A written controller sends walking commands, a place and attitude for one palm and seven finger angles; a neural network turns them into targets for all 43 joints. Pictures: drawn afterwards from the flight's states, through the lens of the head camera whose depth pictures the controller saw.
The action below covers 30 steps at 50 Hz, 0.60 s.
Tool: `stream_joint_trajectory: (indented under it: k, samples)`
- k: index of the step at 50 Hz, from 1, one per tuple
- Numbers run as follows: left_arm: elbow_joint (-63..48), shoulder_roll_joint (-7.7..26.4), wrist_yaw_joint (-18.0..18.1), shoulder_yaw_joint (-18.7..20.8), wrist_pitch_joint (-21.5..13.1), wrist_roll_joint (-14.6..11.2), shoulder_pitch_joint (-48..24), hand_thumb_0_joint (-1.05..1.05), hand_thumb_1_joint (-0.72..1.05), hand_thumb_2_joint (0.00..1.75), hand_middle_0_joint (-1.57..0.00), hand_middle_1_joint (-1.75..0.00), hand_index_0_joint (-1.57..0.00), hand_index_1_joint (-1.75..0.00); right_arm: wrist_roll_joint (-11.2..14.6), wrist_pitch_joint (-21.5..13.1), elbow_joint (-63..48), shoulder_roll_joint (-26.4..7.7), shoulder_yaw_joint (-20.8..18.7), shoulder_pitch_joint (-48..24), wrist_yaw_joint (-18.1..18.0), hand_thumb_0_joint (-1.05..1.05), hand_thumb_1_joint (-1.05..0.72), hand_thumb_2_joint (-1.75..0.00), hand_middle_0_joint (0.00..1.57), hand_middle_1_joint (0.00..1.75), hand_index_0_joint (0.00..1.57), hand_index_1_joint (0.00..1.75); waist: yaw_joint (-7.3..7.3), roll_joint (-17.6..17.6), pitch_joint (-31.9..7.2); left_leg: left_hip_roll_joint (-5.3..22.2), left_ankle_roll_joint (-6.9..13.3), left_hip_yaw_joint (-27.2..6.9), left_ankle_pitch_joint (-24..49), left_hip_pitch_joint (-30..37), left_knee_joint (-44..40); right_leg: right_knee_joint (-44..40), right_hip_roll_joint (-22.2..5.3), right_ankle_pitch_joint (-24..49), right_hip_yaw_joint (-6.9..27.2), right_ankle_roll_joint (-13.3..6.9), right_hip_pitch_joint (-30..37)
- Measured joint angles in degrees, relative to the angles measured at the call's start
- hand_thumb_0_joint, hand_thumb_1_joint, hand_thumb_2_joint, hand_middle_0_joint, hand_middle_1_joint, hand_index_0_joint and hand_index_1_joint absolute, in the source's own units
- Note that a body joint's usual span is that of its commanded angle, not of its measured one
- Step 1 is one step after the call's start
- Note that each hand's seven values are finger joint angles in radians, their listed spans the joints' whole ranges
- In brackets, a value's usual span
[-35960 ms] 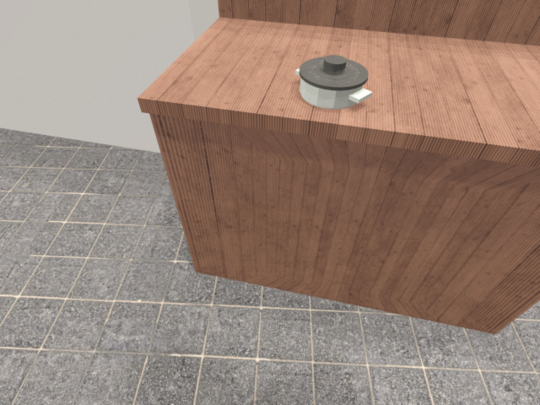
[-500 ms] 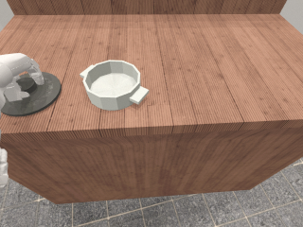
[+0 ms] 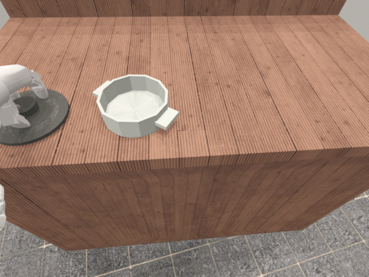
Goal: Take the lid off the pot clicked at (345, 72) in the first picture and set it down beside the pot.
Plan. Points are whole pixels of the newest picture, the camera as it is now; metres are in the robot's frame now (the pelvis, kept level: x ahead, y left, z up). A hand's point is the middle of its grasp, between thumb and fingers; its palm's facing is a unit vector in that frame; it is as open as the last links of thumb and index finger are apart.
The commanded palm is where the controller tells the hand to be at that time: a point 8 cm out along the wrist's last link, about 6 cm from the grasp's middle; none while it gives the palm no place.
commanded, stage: open the fingers wide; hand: left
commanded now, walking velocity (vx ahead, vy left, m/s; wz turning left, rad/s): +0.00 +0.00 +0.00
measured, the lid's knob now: (23, 107) +0.45 +0.34 +0.12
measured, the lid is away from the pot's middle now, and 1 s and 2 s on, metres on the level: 0.23 0.23 0.23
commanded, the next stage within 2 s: raise the empty hand in 0.20 s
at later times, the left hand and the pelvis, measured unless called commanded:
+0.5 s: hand (15, 108) +0.42 +0.34 +0.14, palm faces -0.35 -0.12 -0.93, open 11.0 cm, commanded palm +0.42 +0.34 +0.21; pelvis +0.00 +0.00 +0.00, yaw +0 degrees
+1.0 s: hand (3, 86) +0.43 +0.33 +0.20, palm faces -0.27 -0.10 -0.96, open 11.0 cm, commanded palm +0.42 +0.33 +0.27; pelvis +0.00 +0.01 +0.01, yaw +1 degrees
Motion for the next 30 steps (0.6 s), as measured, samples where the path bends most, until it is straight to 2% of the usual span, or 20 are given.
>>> stream_joint_trajectory:
  k: [15,21,30]
  samples:
    - [-1.6,-1.0,0.2,0.2,0.5,-0.7,1.1,0.0,-0.15,0.96,-0.56,-0.57,-0.54,-0.52,0.2,0.2,-0.8,0.4,0.2,-2.0,0.3,0.0,-0.9,-0.9,0.2,0.3,0.2,0.3,0.59,0.2,0.2,-0.2,0.1,-0.2,0.3,0.6,-0.6,-0.8,-0.1,0.3,-0.2,0.0,0.8]
    - [-2.7,-1.2,0.0,0.1,0.8,0.0,1.7,0.0,-0.16,0.96,-0.56,-0.55,-0.54,-0.5,0.0,0.1,-1.0,0.5,0.2,-2.2,0.2,0.0,-0.9,-0.9,0.2,0.3,0.2,0.3,0.5,0.1,0.1,-0.3,0.1,-0.3,0.5,0.9,-1.0,-1.3,-0.1,0.5,-0.3,-0.1,1.1]
    - [-5.1,-0.6,-0.8,1.1,1.4,-0.4,2.6,0.0,-0.16,0.97,-0.56,-0.51,-0.55,-0.5,-0.2,-0.6,-0.7,0.4,0.2,-1.7,-0.3,0.0,-0.9,-0.9,0.2,0.3,0.2,0.3,0.28,0.1,0.6,-0.4,0.2,-0.6,0.9,2.5,-2.5,-3.5,-0.2,1.3,-0.5,-0.2,3.2]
